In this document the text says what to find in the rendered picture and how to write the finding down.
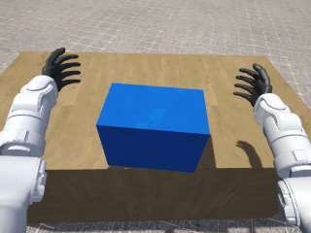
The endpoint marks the pedestal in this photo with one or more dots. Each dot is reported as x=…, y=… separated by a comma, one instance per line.
x=235, y=177

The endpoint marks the left robot hand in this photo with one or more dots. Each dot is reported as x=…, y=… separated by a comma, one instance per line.
x=53, y=68

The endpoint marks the robot right forearm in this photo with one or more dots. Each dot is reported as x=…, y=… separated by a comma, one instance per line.
x=285, y=136

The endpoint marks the carton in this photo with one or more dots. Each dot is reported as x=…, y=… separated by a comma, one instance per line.
x=153, y=127

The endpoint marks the robot left forearm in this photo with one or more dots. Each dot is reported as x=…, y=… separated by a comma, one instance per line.
x=28, y=119

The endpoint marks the right robot upper arm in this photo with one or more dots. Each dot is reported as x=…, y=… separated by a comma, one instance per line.
x=294, y=201

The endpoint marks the left robot upper arm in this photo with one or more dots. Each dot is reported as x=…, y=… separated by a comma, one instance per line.
x=22, y=183

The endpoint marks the right robot hand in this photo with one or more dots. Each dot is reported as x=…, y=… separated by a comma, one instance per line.
x=260, y=85

